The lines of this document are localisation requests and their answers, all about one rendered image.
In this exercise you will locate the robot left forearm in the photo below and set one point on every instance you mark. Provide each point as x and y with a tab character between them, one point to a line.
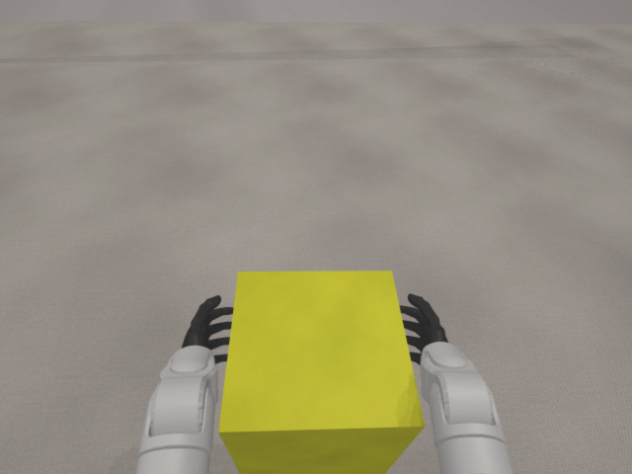
177	432

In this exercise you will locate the right robot hand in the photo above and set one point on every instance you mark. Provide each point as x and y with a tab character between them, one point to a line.
428	328

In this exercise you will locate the left robot hand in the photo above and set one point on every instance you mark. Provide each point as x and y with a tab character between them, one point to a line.
200	330

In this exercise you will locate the robot right forearm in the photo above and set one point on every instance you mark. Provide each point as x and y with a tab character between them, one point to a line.
467	429

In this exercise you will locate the carton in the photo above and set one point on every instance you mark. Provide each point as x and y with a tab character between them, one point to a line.
319	378

